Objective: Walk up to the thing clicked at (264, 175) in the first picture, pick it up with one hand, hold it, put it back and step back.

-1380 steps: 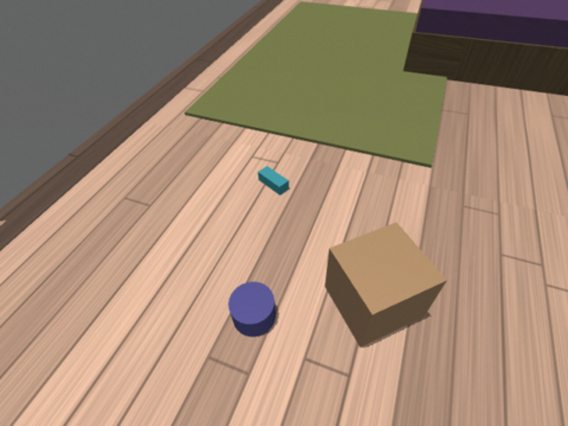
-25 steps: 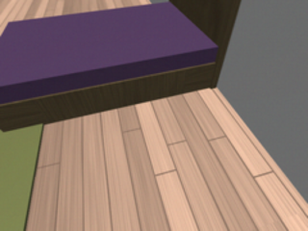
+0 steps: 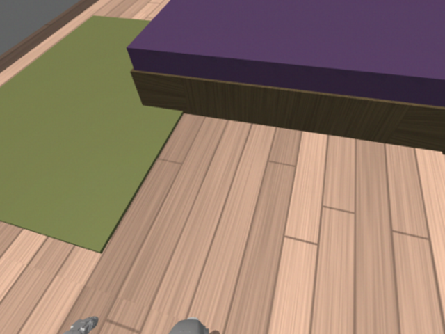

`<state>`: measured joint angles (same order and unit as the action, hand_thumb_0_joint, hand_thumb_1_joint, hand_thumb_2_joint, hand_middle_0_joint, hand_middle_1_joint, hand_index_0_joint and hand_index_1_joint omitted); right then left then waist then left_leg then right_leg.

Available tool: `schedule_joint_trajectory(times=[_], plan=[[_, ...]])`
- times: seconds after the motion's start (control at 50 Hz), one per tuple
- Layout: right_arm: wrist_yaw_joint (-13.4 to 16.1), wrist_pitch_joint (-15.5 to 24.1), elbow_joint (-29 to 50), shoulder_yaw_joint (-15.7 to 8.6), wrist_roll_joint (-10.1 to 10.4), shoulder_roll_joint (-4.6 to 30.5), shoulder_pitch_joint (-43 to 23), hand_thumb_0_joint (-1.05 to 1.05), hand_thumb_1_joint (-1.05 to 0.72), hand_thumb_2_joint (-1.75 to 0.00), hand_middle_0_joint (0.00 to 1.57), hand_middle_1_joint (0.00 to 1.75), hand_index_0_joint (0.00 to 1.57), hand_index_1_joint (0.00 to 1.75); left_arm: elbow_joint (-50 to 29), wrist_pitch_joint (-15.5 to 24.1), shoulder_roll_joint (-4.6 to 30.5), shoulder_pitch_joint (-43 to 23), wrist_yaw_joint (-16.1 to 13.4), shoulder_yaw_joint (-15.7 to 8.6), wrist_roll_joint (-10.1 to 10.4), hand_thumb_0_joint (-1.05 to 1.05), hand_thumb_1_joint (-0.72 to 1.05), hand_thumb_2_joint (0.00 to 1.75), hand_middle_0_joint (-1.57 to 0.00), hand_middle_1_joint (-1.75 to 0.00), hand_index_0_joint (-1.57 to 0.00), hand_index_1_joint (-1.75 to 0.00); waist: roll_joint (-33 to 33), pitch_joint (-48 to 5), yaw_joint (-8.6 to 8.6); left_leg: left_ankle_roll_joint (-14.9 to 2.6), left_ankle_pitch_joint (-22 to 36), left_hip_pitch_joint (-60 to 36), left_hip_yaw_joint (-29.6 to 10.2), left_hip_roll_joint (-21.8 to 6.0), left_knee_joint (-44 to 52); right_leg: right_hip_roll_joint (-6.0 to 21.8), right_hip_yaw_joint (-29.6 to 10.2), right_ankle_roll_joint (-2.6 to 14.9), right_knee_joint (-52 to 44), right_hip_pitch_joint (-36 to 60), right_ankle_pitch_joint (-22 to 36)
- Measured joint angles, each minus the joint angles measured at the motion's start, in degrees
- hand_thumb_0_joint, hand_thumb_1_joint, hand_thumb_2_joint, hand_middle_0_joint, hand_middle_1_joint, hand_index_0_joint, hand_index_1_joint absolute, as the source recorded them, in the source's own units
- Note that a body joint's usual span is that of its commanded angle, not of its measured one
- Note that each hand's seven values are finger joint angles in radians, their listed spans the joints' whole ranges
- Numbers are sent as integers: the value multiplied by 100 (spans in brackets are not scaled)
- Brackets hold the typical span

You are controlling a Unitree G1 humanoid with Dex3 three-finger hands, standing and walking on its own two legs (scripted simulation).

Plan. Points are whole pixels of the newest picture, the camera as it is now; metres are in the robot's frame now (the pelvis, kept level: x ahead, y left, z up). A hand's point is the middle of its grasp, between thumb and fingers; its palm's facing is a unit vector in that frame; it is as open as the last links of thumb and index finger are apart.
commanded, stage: walk up
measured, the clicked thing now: out of the picture +0.35 +1.51 -0.75
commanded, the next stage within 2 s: none
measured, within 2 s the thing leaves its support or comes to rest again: neither
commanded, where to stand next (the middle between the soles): +0.08 +0.04 m, yaw +70 degrees
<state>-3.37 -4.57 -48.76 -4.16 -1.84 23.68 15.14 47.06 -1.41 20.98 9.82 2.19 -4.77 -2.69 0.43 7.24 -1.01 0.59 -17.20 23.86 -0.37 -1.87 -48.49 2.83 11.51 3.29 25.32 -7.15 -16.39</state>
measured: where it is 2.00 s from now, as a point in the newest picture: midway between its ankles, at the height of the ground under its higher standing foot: outside the picture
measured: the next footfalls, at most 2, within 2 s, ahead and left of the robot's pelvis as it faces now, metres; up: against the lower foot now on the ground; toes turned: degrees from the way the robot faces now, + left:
left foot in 0.18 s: +0.04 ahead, +0.12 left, +0.00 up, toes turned +16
right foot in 0.56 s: +0.21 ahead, -0.07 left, +0.00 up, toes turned +30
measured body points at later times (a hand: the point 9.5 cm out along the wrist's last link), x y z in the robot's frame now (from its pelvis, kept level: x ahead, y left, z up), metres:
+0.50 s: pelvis +0.05 +0.01 -0.02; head +0.07 +0.03 +0.43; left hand +0.00 +0.34 -0.12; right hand +0.29 -0.22 -0.10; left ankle +0.00 +0.11 -0.74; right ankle +0.17 -0.10 -0.72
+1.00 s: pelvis +0.04 +0.00 -0.04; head +0.06 +0.04 +0.41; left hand -0.17 +0.29 -0.14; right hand +0.35 -0.15 -0.13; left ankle -0.04 +0.11 -0.74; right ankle +0.16 -0.09 -0.72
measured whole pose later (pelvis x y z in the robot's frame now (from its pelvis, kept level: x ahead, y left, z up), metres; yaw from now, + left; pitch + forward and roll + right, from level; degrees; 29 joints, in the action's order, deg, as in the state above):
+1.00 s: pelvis +0.04 +0.00 -0.04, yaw +50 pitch -2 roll +2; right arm -1.2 -0.7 -43.9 -4.5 -1.3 24.5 17.4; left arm 43.8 -2.6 27.6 14.4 1.2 -4.5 -1.0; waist 3.9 6.7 -1.5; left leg -0.1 -20.6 20.4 -0.1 2.0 -43.1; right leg 11.7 5.3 -0.4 55.4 -24.1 -30.0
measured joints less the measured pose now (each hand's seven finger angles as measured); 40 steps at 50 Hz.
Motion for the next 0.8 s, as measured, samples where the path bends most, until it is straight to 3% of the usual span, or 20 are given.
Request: schedule_joint_trajectory(times=[0.14, 0.18, 0.2, 0.22, 0.26, 0.3, 0.42, 0.52, 0.58, 0.64, 0.7, 0.8], plan=[[-74, -20, 261, -6, 31, -32, -214, 1, -90, -90, 20, 30, 20, 30, -251, 21, 208, 373, 26, -52, -16, 0, 90, 90, -20, -30, -20, -30, 137, 12, -233, -183, -303, -535, 455, -41, 855, 188, 798, -58, 531, -45, -452], [-67, 33, 441, -20, 44, -31, -266, 1, -90, -90, 20, 30, 20, 30, -275, -1, 302, 500, 28, -71, -4, 0, 90, 90, -20, -30, -20, -30, 238, -38, -275, -283, -402, -763, 564, 56, 1249, 347, 952, -121, 911, -167, -693], [-46, 82, 539, -38, 32, -51, -308, 1, -90, -90, 20, 30, 20, 30, -270, -14, 362, 556, 21, -85, 15, 0, 90, 90, -20, -30, -20, -30, 375, -23, -284, -323, -111, -828, 585, 196, 1384, 540, 924, -167, 1282, -289, -860], [-14, 133, 660, -54, 5, -63, -338, 1, -90, -90, 20, 30, 20, 30, -240, -40, 384, 593, 9, -109, 34, 0, 91, 90, -20, -30, -20, -30, 488, 12, -293, -337, -65, -840, 594, 329, 1332, 653, 682, -257, 1811, -479, -1018], [53, 233, 862, -71, 15, -29, -289, 1, -90, -90, 20, 30, 20, 30, -150, -123, 335, 595, 22, -79, 38, 1, 91, 90, -20, -30, -20, -30, 432, -23, -182, -404, -132, -798, 366, 446, 1203, 401, -24, -399, 2803, -925, -1452], [114, 259, 952, -33, 60, -39, -200, 1, -90, -90, 20, 30, 20, 30, -169, -116, 324, 597, 62, -11, 54, 1, 91, 90, -20, -30, -20, -30, 416, -65, -124, -413, -51, -925, 134, 556, 1389, 231, -528, -410, 3301, -1272, -1499], [164, 283, 1130, 64, 22, -99, 14, 1, -90, -90, 20, 30, 20, 30, -416, 34, 297, 550, 45, 87, 126, 1, 91, 90, -20, -30, -20, -30, 289, -145, -47, -315, 56, -1119, -478, 708, 1630, 232, -1170, -407, 2698, -1811, -981], [123, 213, 1311, 57, -101, -107, 5, 1, -90, -90, 20, 30, 20, 30, -560, 116, 267, 400, -101, 111, 241, 0, 91, 90, -20, -30, -20, -30, 53, -123, 82, -175, -134, -823, -1017, 829, 1199, 31, -1244, -275, 1945, -1738, -527], [143, 201, 1344, 18, -31, -24, -45, 1, -90, -90, 20, 30, 20, 30, -599, 253, 219, 340, -217, 176, 233, 0, 91, 90, -20, -30, -20, -30, -188, -85, 110, -86, -320, -506, -1262, 917, 601, -117, -1114, -291, 1268, -1435, 212], [220, 101, 1212, -26, -38, 11, -152, 1, -90, -90, 20, 30, 20, 30, -626, 280, 156, 240, -236, 287, 183, 0, 91, 90, -20, -30, -20, -30, -287, 34, 125, -55, -1095, 93, -721, 934, -780, 152, -832, -328, 1441, -1394, 5], [117, 70, 1135, -82, -5, 93, -112, 1, -90, -90, 20, 30, 20, 30, -664, 298, 104, 231, -252, 310, 135, 0, 90, 90, -21, -30, -20, -30, -349, 94, 75, 48, -841, 457, -350, 682, -1671, 385, -599, -319, 1274, -1231, 33], [-17, 65, 895, -111, 26, 117, 53, 1, -90, -90, 20, 30, 20, 30, -694, 282, 271, 378, -191, 186, 40, 0, 90, 90, -21, -30, -20, -30, -244, 64, -3, 136, -675, 312, -220, 171, -1009, 671, -234, -318, 1187, -1080, -5]])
